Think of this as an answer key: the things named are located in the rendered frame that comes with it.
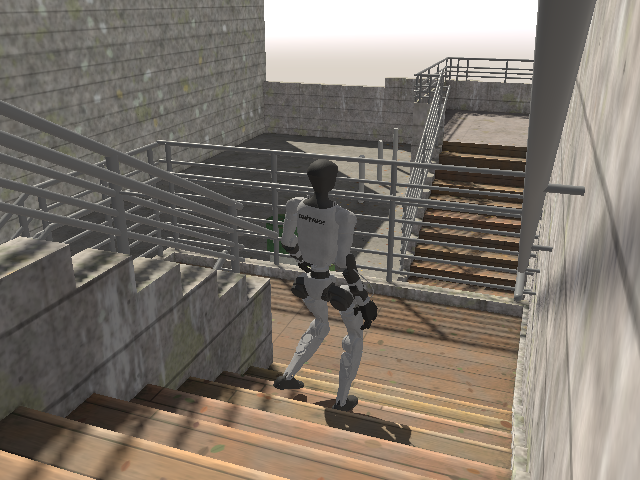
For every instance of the left robot foot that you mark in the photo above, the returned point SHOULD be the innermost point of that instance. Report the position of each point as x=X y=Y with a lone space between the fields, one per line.
x=281 y=383

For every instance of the right robot upper arm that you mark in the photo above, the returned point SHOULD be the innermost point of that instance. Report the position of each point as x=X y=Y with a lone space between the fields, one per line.
x=346 y=221

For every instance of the left robot forearm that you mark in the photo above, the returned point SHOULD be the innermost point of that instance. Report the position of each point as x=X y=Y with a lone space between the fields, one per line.
x=294 y=252

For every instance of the left robot upper arm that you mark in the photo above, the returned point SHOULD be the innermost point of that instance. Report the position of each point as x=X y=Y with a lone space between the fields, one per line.
x=290 y=222

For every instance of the right robot forearm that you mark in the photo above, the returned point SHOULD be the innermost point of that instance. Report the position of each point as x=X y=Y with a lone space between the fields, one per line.
x=354 y=282

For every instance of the robot left hand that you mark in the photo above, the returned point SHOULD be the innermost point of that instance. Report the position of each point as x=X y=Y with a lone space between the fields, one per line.
x=304 y=267

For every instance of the robot right hand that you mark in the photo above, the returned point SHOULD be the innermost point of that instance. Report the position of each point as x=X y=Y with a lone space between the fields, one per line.
x=369 y=312

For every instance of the left robot shin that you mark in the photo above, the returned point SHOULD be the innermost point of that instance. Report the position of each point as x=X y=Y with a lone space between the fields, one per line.
x=307 y=346

